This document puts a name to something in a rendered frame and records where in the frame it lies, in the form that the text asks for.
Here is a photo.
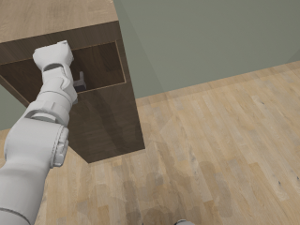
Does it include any handle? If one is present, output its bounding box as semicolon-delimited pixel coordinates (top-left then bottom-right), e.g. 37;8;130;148
73;71;86;92

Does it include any drawer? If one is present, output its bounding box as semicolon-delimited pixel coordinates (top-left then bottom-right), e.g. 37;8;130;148
0;40;125;103

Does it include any robot left hand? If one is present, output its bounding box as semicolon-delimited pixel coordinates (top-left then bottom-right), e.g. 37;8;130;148
33;40;78;105

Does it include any cabinet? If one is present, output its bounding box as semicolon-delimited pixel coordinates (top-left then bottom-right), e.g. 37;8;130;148
0;0;145;164

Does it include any left robot forearm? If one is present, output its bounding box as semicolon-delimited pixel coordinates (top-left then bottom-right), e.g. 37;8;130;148
4;61;78;161

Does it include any robot left upper arm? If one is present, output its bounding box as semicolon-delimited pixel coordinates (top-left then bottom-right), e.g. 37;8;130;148
0;117;69;225

